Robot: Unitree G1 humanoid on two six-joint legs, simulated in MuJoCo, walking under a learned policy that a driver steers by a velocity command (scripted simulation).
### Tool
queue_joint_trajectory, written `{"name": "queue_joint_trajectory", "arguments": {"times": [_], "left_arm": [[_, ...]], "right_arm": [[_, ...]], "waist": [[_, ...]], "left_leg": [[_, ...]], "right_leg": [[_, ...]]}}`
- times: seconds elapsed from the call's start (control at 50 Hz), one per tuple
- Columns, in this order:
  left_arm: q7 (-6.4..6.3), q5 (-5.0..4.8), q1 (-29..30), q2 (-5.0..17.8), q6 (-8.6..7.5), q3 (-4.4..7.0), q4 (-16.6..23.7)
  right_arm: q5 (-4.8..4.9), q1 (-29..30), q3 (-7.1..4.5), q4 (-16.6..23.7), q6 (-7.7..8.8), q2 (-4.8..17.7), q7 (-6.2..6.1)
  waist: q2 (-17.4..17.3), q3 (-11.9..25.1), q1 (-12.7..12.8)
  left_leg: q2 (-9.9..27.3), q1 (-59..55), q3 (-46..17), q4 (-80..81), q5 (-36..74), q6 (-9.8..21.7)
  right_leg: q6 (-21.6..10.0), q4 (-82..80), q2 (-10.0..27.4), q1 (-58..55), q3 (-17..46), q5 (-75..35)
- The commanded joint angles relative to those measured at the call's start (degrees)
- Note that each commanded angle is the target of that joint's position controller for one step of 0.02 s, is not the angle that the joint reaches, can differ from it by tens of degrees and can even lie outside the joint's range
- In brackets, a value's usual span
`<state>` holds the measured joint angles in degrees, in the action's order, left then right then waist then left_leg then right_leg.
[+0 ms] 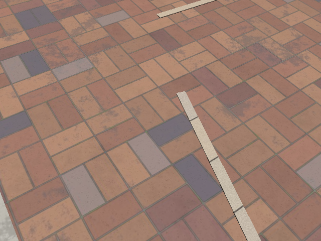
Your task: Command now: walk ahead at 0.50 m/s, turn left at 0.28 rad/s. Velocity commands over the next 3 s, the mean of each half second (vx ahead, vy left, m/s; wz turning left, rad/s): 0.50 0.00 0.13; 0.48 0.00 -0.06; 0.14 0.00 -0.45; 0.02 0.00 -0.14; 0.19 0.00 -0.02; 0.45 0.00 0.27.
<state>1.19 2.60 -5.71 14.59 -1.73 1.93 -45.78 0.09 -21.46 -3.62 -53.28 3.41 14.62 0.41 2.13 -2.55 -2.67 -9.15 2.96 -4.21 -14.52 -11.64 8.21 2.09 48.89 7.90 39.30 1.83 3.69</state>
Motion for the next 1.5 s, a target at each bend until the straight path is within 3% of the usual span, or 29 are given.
{"name": "queue_joint_trajectory", "arguments": {"times": [0.02,0.12,0.2,0.22,0.24,0.26,0.28,0.3,0.34,0.4,0.52,0.64,0.7,0.74,0.76,0.78,0.8,0.84,0.88,1.0,1.1,1.2,1.24,1.26,1.28,1.3,1.34,1.38,1.5], "left_arm": [[0.45,-0.34,5.47,3.29,-0.50,0.35,4.63],[0.88,-0.88,11.81,3.66,-1.42,-0.28,7.68],[-0.77,-1.30,-7.75,7.46,-2.52,1.42,2.22],[-1.70,-0.23,-17.10,9.87,-3.00,2.23,0.30],[-2.02,1.26,-22.49,16.55,-2.87,3.97,-0.01],[-1.11,-0.62,-20.11,13.44,-1.96,3.69,-1.04],[-0.81,-1.70,-13.61,9.63,-1.77,2.85,-0.03],[-0.50,-1.68,-9.81,6.14,-2.03,2.00,0.42],[-0.72,-1.51,-9.22,3.87,-2.70,1.11,-1.13],[-0.45,-2.05,-12.46,4.72,-4.05,1.27,-3.50],[-0.27,-2.47,-17.72,5.16,-4.08,1.30,-6.48],[-1.01,-1.83,-22.56,6.40,-3.73,1.38,-9.02],[-1.62,-1.42,-21.04,7.38,-3.29,1.59,-9.48],[-1.65,-1.65,-19.99,7.20,-2.87,1.40,-9.46],[-1.58,-2.07,-19.87,5.11,-3.03,0.68,-7.30],[-1.18,-3.66,-27.35,-0.01,-2.87,-0.12,-7.00],[-1.60,-1.84,-22.30,6.67,-2.41,1.53,-7.56],[-1.03,-2.31,-16.70,4.41,-2.72,1.27,-6.21],[-0.40,-1.13,-17.95,3.03,-1.18,1.19,-7.22],[0.21,-0.97,-12.58,1.43,0.90,1.42,-5.11],[0.71,-1.09,-4.11,-0.44,0.82,0.24,-1.71],[0.51,-0.14,-7.81,2.17,0.50,1.17,-1.17],[-0.13,0.31,-15.79,4.51,-0.79,2.39,-2.77],[-0.90,0.10,-18.05,11.24,-1.28,4.09,-2.14],[-1.27,-2.09,-17.11,15.39,0.00,5.54,-1.50],[-1.15,-3.81,-15.27,13.30,1.04,5.39,-0.33],[-1.77,-2.59,-8.21,6.97,2.47,3.60,0.69],[-2.05,-2.28,-6.37,5.51,2.74,3.24,1.12],[-1.57,-1.32,-7.70,7.07,2.01,3.47,0.98]], "right_arm": [[-0.16,-5.81,-1.14,1.22,0.67,7.12,-0.52],[-1.25,-8.12,-0.69,0.39,0.77,7.86,-1.53],[-1.60,-3.56,-0.79,0.64,1.28,9.88,-1.50],[-1.15,-3.29,-0.32,1.54,1.59,8.58,-1.17],[1.11,-10.16,0.84,2.71,1.70,2.75,-0.69],[-0.11,-10.36,0.02,1.75,1.54,6.91,-0.90],[-1.20,-5.21,-0.25,2.57,1.23,7.76,-0.87],[-1.47,-1.27,0.14,3.47,1.36,6.83,-0.40],[-2.12,-0.07,0.38,4.04,0.36,5.36,0.42],[-2.51,-0.30,0.91,3.88,-0.87,3.53,1.32],[-2.12,15.04,2.06,9.04,-0.91,2.11,1.85],[-1.66,23.85,2.60,11.89,-0.44,2.42,1.53],[-1.85,20.08,1.92,11.05,0.16,3.85,0.97],[-2.68,4.83,0.56,5.90,1.14,6.30,-0.04],[-4.04,-5.45,-0.72,4.17,1.50,10.95,-0.81],[-3.77,-6.17,-2.06,3.68,0.85,15.41,-0.67],[-1.33,-2.31,-1.54,4.19,0.24,11.45,-0.20],[-1.42,6.12,0.04,5.06,0.83,5.46,0.12],[-1.26,7.14,0.70,4.07,1.68,3.28,-0.31],[-0.76,3.76,0.61,2.05,3.22,4.52,-0.94],[-0.50,2.16,0.72,1.30,1.86,4.87,-2.09],[-0.55,2.39,-0.41,1.16,0.12,6.79,-3.24],[-0.37,3.29,-1.06,1.96,-0.82,8.00,-3.13],[-0.62,1.39,-0.58,4.36,-0.93,5.80,-2.84],[0.15,-1.47,-0.11,6.49,-1.83,3.10,-2.39],[-1.62,-0.02,0.06,5.48,-2.75,4.09,-2.36],[-1.28,6.51,-0.22,6.74,-2.97,4.18,-2.42],[-2.48,5.82,-0.39,6.97,-4.20,4.34,-2.45],[-1.60,5.94,-0.20,7.00,-5.82,3.23,-2.38]], "waist": [[-5.33,-0.20,-1.85],[-6.24,-1.75,-3.09],[-6.18,6.63,7.00],[-3.66,12.71,10.88],[9.13,21.47,8.72],[7.84,20.75,7.43],[2.21,9.48,5.07],[-1.45,4.41,4.46],[0.65,0.53,1.87],[1.95,1.03,0.66],[1.50,-1.81,3.43],[1.84,-2.14,5.82],[2.36,-0.26,3.04],[0.39,8.01,-3.34],[-5.44,15.51,-6.60],[-18.26,21.13,-2.59],[-7.22,15.45,-2.55],[-4.08,3.79,0.92],[-5.90,1.45,3.53],[-5.89,-0.07,5.15],[-7.59,0.45,2.53],[-8.35,3.14,3.74],[-3.31,7.74,7.99],[6.05,12.68,7.52],[13.10,19.72,4.81],[2.28,18.55,5.56],[-2.51,4.40,3.46],[0.09,3.55,1.91],[2.76,7.31,2.86]], "left_leg": [[14.62,-2.71,-8.67,3.34,25.92,1.90],[17.71,-9.95,-9.39,0.98,33.57,2.76],[16.28,-7.66,-5.78,-18.02,53.99,-0.17],[14.30,1.35,-4.57,-31.26,40.80,-0.74],[4.87,19.56,0.27,-53.87,7.16,-3.69],[2.09,28.20,-1.66,-61.24,-17.11,-3.18],[6.23,31.47,-2.58,-62.02,-12.16,-2.96],[8.47,31.05,-2.12,-58.71,-8.34,-3.00],[11.37,27.61,-0.76,-53.10,-6.24,-3.61],[12.48,27.30,1.71,-49.72,-3.88,-5.01],[14.39,33.08,6.46,-32.48,8.52,-7.54],[12.01,30.69,7.92,-19.82,10.26,-5.69],[9.43,23.94,8.30,-16.07,3.54,-3.06],[8.14,4.16,8.18,-11.26,4.82,-0.04],[21.09,-10.80,-5.60,-11.19,1.84,3.20],[35.05,-22.99,-32.34,-5.02,0.05,11.34],[31.62,-17.73,-31.63,-2.64,-4.15,9.56],[27.12,-2.87,-15.80,1.66,1.96,5.68],[23.26,4.40,-7.00,4.79,6.17,2.22],[21.61,5.20,7.99,2.84,40.66,0.90],[19.98,2.83,14.52,-0.97,43.22,-0.42],[23.13,-2.91,14.63,-14.75,50.46,-0.75],[20.59,0.45,16.07,-33.66,39.18,-3.75],[15.46,12.27,17.25,-50.77,8.00,-6.54],[3.97,26.05,9.78,-65.21,-27.04,-8.56],[8.92,27.92,2.62,-66.05,-24.74,-8.84],[11.53,30.03,2.41,-58.95,-16.80,-9.27],[11.81,26.28,2.73,-53.31,-12.22,-9.80],[11.22,24.30,3.02,-43.80,-9.78,-10.48]], "right_leg": [[-0.50,-5.33,-2.53,1.05,-3.34,-5.11],[-3.44,-14.63,-5.52,-0.71,-4.67,-2.44],[-8.29,-22.20,-10.55,-26.66,-5.56,3.20],[-10.63,-22.64,-3.33,-41.33,1.45,5.43],[-18.42,-23.75,13.85,-58.41,27.84,8.68],[-20.77,-31.64,16.39,-56.40,41.86,10.19],[-19.39,-32.82,13.96,-46.57,32.83,14.78],[-17.87,-34.88,11.16,-39.12,25.24,12.10],[-14.57,-37.84,5.82,-30.98,15.16,3.94],[-14.55,-39.99,3.79,-29.79,9.47,-4.73],[-13.11,-42.32,0.18,-32.41,2.08,-12.81],[-12.41,-39.27,3.32,-41.35,1.93,-19.95],[-11.25,-32.08,4.60,-45.12,1.31,-33.34],[-9.42,-14.33,1.50,-40.42,-1.65,-35.83],[-8.37,2.72,-1.54,-28.64,-3.99,-16.20],[-6.33,21.96,-12.48,-8.84,-5.17,26.56],[-7.25,25.10,-9.33,-3.52,1.65,24.94],[-7.34,20.26,-5.10,-4.74,1.86,16.02],[-6.25,16.24,-3.45,-9.80,1.65,13.52],[-3.62,10.32,-4.23,-6.87,-1.60,5.76],[-4.14,-7.01,-6.19,-11.02,-6.92,-3.02],[-8.10,-13.54,-9.58,-16.53,-8.68,6.34],[-11.17,-23.88,-9.78,-27.03,-5.70,-5.07],[-15.21,-21.46,3.92,-38.32,10.36,-35.59],[-27.99,-23.10,15.24,-47.29,29.89,-52.28],[-27.64,-25.67,14.01,-43.09,26.01,-38.17],[-22.07,-31.31,7.17,-28.90,18.95,-16.49],[-18.42,-32.72,2.22,-23.95,14.68,-11.92],[-16.03,-34.43,0.43,-25.26,13.38,-2.29]]}}
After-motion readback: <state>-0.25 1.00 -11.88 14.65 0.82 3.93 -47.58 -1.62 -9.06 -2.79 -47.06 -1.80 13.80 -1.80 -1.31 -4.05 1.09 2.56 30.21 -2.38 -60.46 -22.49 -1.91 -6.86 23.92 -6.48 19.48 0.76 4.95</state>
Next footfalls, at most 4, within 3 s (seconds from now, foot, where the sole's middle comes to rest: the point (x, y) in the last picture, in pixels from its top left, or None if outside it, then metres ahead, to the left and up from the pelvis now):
0.22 right None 0.31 -0.13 -0.78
0.74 left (137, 211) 0.60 0.07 -0.78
1.24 right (173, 171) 0.79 -0.09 -0.78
1.76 left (131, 176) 0.77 0.10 -0.78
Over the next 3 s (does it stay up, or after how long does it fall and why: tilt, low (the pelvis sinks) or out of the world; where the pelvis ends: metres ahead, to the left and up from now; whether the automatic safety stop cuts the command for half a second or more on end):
stays up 1.05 -0.11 -0.03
